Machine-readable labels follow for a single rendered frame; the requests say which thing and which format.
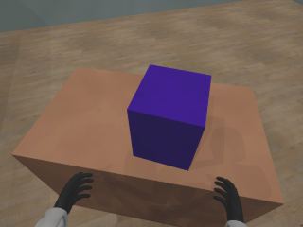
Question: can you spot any carton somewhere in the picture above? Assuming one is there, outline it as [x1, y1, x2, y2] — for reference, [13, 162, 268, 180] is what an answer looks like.
[127, 64, 212, 171]

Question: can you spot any right robot hand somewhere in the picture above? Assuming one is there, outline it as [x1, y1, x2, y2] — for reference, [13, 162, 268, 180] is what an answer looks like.
[213, 176, 244, 223]

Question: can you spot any left robot hand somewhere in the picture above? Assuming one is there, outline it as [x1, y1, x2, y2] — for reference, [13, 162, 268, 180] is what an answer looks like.
[54, 172, 94, 215]

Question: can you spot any left robot forearm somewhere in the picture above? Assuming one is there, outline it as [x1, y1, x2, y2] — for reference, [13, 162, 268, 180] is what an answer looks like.
[34, 207, 68, 227]

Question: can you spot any pedestal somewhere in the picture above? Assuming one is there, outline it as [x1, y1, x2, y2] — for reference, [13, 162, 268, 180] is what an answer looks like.
[11, 67, 285, 227]

